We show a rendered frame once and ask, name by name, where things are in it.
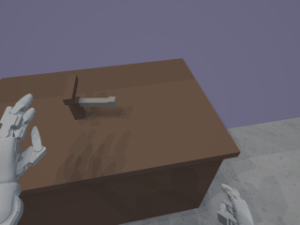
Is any robot right hand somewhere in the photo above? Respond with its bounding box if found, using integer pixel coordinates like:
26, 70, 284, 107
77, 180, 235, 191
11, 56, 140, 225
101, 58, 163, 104
217, 184, 254, 225

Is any tap lever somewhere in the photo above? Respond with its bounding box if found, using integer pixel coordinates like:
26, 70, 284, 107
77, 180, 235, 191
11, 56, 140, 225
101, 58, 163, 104
79, 97, 117, 108

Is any robot left hand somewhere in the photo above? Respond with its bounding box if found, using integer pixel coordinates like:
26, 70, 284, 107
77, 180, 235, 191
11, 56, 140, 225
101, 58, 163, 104
0, 94, 47, 183

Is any counter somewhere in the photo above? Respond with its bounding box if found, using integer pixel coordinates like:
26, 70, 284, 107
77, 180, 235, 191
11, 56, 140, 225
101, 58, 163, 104
0, 58, 241, 225

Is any robot left forearm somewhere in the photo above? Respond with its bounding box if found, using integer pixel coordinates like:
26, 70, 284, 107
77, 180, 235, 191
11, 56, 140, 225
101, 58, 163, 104
0, 182, 24, 225

